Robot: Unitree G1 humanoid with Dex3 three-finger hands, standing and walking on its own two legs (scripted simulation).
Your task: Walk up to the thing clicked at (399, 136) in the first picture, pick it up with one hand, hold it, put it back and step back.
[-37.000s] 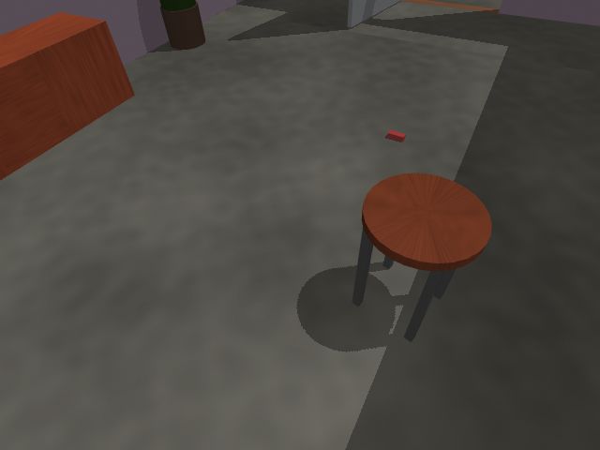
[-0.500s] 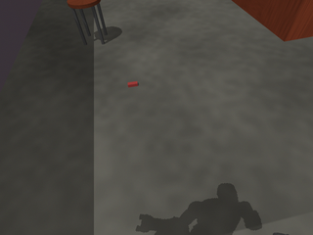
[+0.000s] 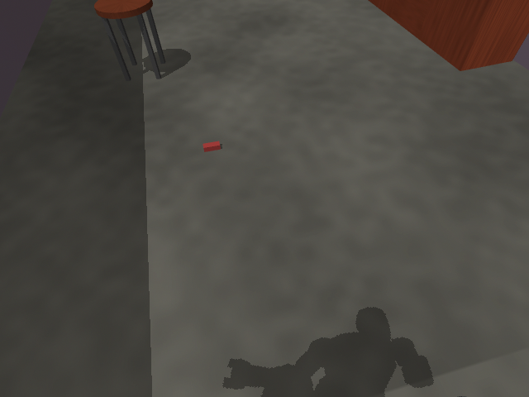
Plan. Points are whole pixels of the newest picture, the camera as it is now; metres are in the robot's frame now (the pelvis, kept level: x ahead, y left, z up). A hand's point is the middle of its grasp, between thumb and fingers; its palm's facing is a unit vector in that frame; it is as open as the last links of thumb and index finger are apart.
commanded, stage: walk up
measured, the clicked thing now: (211, 146) +1.47 +0.34 -0.75
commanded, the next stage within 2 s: stand in 0.16 s
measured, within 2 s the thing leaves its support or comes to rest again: neither
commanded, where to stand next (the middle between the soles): +0.05 +0.02 m, yaw +7 degrees
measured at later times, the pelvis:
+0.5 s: pelvis +0.00 +0.00 +0.01, yaw +2 degrees
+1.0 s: pelvis +0.00 +0.00 +0.02, yaw +4 degrees
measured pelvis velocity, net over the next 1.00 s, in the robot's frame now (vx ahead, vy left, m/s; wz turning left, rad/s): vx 0.00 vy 0.00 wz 0.07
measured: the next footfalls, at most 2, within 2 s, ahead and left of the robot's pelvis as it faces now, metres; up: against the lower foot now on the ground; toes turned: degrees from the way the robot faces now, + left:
none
